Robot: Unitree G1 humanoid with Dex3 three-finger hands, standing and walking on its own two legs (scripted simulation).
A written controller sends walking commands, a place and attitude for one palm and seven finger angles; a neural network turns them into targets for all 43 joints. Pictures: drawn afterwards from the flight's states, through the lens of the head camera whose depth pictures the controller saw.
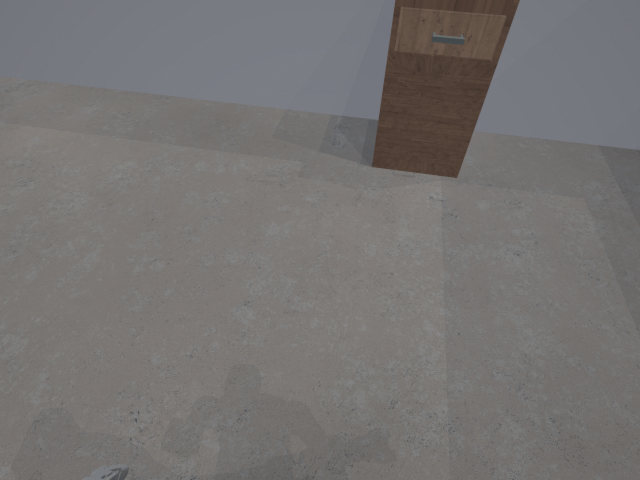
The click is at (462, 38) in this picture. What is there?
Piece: drawer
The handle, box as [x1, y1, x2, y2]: [432, 32, 464, 44]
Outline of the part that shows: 433,32 432,41 463,44 464,37 462,35 460,35 459,37 436,35 435,32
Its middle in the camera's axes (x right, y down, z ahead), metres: +0.49 -0.77 +1.49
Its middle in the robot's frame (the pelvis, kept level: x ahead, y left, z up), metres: +1.65 -0.41 -0.10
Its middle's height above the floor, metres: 0.68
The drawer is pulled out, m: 0.00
